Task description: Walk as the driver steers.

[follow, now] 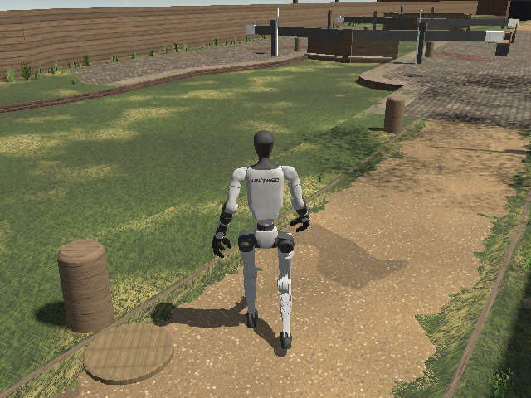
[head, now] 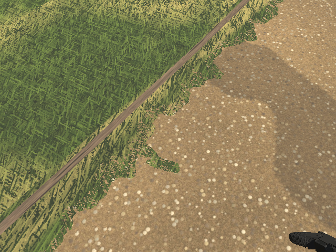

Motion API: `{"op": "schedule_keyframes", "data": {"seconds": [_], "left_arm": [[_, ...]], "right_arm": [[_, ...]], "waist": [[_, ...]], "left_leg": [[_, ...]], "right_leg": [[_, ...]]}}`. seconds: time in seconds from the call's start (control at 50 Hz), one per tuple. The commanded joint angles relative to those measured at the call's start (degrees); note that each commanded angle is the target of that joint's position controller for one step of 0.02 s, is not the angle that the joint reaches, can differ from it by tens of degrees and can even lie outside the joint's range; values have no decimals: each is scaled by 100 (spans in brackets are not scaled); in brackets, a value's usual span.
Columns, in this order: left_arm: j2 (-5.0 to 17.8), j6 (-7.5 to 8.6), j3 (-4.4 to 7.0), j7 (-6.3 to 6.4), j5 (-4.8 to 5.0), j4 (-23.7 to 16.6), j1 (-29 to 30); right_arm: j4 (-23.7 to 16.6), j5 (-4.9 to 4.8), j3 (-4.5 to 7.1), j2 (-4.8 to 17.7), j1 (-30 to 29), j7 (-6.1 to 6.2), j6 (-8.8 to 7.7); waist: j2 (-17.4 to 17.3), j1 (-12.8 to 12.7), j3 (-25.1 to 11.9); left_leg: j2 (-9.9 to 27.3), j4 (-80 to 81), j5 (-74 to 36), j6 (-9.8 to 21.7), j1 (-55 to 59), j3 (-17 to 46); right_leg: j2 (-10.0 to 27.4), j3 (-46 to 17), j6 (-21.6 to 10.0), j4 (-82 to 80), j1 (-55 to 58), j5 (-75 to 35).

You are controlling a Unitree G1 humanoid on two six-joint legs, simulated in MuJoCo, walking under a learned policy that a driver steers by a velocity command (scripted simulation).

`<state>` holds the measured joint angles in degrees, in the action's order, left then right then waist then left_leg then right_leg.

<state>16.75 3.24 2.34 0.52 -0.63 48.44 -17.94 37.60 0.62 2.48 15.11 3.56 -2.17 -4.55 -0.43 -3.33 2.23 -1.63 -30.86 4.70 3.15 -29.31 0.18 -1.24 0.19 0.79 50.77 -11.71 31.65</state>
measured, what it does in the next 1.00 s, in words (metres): steps on the spot, turning left: right foot, then left foot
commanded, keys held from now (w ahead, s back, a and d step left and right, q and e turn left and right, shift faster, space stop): q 1.00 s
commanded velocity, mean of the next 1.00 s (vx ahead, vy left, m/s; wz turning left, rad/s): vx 0.05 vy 0.00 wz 0.54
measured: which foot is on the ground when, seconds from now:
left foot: down 0.00-0.42, up 0.44-0.80, down 0.82-1.00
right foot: up 0.00-0.40, down 0.42-0.82, up 0.84-1.00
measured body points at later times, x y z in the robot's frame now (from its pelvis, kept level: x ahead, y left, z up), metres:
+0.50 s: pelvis +0.08 -0.03 +0.01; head +0.12 -0.04 +0.46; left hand +0.15 +0.28 -0.07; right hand +0.31 -0.27 -0.09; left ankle +0.08 +0.09 -0.68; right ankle +0.14 -0.14 -0.72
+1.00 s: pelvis +0.06 +0.01 +0.02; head +0.08 +0.06 +0.47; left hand +0.03 +0.34 -0.10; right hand +0.35 -0.14 -0.05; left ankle +0.02 +0.10 -0.72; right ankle +0.13 -0.13 -0.63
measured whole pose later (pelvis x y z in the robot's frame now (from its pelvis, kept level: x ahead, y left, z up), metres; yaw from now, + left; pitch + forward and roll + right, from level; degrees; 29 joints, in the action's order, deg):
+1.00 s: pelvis +0.06 +0.01 +0.02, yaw +34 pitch +3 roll -2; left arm 18.9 -0.8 5.5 2.3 -0.5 40.8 -7.9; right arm 34.6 -0.3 4.0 16.7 10.6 0.5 1.7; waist 2.5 -0.2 2.6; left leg -2.4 -27.2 12.3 2.8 -17.3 3.8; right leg 1.5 -1.4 4.4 64.6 -31.6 23.7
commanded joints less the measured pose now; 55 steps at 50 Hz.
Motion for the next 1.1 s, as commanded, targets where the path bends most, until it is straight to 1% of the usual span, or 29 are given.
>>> {"op": "schedule_keyframes", "data": {"seconds": [0.02,0.04,0.08,0.12,0.16,0.24,0.28,0.34,0.38,0.4,0.42,0.44,0.46,0.48,0.5,0.52,0.58,0.66,0.76,0.8,0.82,0.84,0.86,0.88,0.9,0.92,0.94,1.0,1.1], "left_arm": [[821,92,123,-47,137,-529,-204],[766,20,126,15,102,-580,94],[758,-166,177,117,19,-684,142],[578,-245,156,181,-16,-695,-7],[530,-269,153,232,-46,-752,108],[480,-313,147,233,-17,-930,600],[468,-284,145,208,9,-1023,811],[508,-177,168,147,62,-1094,892],[513,-109,206,96,93,-1038,640],[632,-88,260,85,74,-988,454],[1028,-112,352,110,-38,-1023,322],[1413,-199,466,101,-235,-978,469],[1088,-174,406,107,-253,-1147,660],[795,-168,329,142,-193,-1251,915],[655,-177,293,155,-105,-1306,1132],[583,-185,270,172,-10,-1316,1202],[612,-275,280,212,-31,-1277,1042],[890,-363,409,228,-8,-1199,822],[1106,-336,511,121,153,-1125,905],[1009,-320,496,112,257,-1057,953],[789,-298,444,83,197,-924,630],[352,-286,288,35,-141,-1149,636],[483,-260,315,91,-108,-1376,1165],[743,-274,391,125,10,-1382,1407],[778,-295,420,153,58,-1339,1387],[757,-315,438,206,12,-1227,1290],[782,-334,458,232,-23,-1214,1201],[638,-320,432,183,28,-1153,994],[484,-291,358,140,38,-1252,1278]], "right_arm": [[-273,-85,312,971,1055,70,131],[-285,-119,283,878,799,93,191],[-358,-44,296,930,505,116,266],[-394,17,333,989,389,138,278],[-381,-11,366,1051,452,206,295],[-415,-94,390,1089,488,345,440],[-423,-89,402,1108,533,381,510],[-426,-93,413,1104,668,386,587],[-457,-156,399,1061,602,398,645],[-460,-194,370,964,647,413,671],[-477,-171,292,668,871,409,682],[-714,-209,317,667,807,387,616],[-613,-69,463,1176,841,367,546],[-455,-126,550,1314,958,348,577],[-296,-144,551,1191,1122,377,667],[-269,-122,527,1078,1155,395,744],[-458,-199,405,696,802,359,810],[-741,-175,306,526,364,249,773],[-796,-187,382,684,486,122,819],[-646,-182,444,691,891,106,820],[-591,-174,531,910,1128,161,809],[-695,-138,696,1660,1337,267,775],[-781,65,655,1734,1282,221,651],[-742,96,584,1480,1221,188,539],[-686,25,522,1311,939,210,479],[-704,-78,480,1165,690,244,483],[-715,-149,436,1097,502,274,509],[-703,-88,394,1050,474,350,546],[-651,-103,447,1202,552,412,590]], "waist": [[-580,610,-1940],[-87,497,-1371],[-217,179,-907],[-488,46,-932],[-539,74,-1059],[-576,235,-1068],[-705,320,-958],[-853,401,-949],[-871,223,-943],[-778,141,-937],[67,260,-1099],[1858,449,-703],[1465,341,-741],[993,431,-731],[734,530,-645],[728,502,-560],[922,315,-402],[1157,53,-635],[1255,129,-665],[1070,387,-713],[500,422,-814],[-1405,308,-940],[-1613,608,-1077],[-1008,722,-998],[-831,536,-781],[-589,430,-732],[-668,333,-690],[-727,247,-857],[-783,402,-752]], "left_leg": [[1897,567,-2973,1620,3847,2599],[1637,801,-2446,1403,2985,2224],[1343,1211,-1756,1263,1576,1979],[1124,1320,-1734,1267,1037,1741],[1065,1280,-1638,1265,995,1751],[873,1313,202,1035,949,2049],[826,1319,746,976,942,2262],[851,1111,503,924,1249,2629],[728,833,181,759,1333,2763],[514,577,346,543,1112,2651],[80,-385,1668,205,463,2079],[-806,-1439,2897,-124,-767,793],[-397,-2793,2975,-383,-850,887],[-325,-3339,2632,-476,-776,879],[-272,-3644,2350,-600,-755,772],[-225,-3955,2078,-701,-870,716],[-85,-3528,1656,-871,-876,288],[220,-2235,1749,-878,-364,38],[182,-777,1511,-532,621,-342],[-11,458,596,-206,1499,-486],[142,883,-284,9,2380,-42],[1754,839,-2649,641,3500,2101],[2473,926,-2946,1742,2990,2974],[2155,1037,-2389,1684,2819,2554],[1803,1028,-1961,1347,2631,2122],[1536,1011,-1604,1078,2544,1910],[1410,1024,-1674,998,2359,1797],[1207,1060,-1580,1015,2210,1718],[1132,1047,-537,1019,2133,2172]], "right_leg": [[171,-538,114,2631,-2761,199],[344,-453,158,2337,-2767,-169],[470,-465,211,1736,-2131,-591],[349,-364,276,1272,-1755,-809],[269,-391,338,855,-1748,-1015],[181,-538,380,62,-1716,-1516],[107,-571,371,-373,-1605,-1526],[-22,-575,291,-1102,-1310,-1313],[-66,-476,148,-2197,-737,-1692],[171,-519,26,-2843,-174,-2151],[1327,-1380,-401,-3083,557,-2458],[2340,-2747,-1331,-3359,528,-3597],[2620,-2909,-1673,-3334,353,-4023],[2300,-2292,-1472,-3195,268,-4127],[1918,-1730,-1205,-3086,240,-4071],[1777,-1429,-1113,-3049,275,-4091],[1488,-739,-1128,-3170,367,-4028],[1742,-508,-1258,-3096,739,-4135],[1962,-317,-1159,-2868,570,-4048],[1798,-6,-790,-2327,250,-3686],[1541,391,-365,-1634,-387,-2977],[816,932,251,275,-2092,-130],[268,95,407,1426,-2827,854],[380,-273,360,1892,-2852,532],[443,-360,292,1851,-2874,26],[489,-411,295,1681,-2854,-369],[453,-405,334,1624,-2712,-658],[250,-356,408,1408,-2353,-1122],[102,-474,445,-32,-2026,-1197]]}}
Keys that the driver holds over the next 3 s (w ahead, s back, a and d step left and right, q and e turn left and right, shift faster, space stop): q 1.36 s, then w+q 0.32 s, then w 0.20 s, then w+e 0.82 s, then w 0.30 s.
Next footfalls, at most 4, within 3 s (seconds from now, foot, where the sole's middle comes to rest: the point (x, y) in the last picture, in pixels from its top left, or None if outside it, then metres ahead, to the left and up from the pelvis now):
0.42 right None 0.18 -0.13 -0.76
0.82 left None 0.06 0.12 -0.76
1.30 right None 0.19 -0.05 -0.76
1.78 left None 0.01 0.19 -0.76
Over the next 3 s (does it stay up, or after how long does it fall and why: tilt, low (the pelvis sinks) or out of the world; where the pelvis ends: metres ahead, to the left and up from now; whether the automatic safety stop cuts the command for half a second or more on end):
stays up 0.39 0.67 0.03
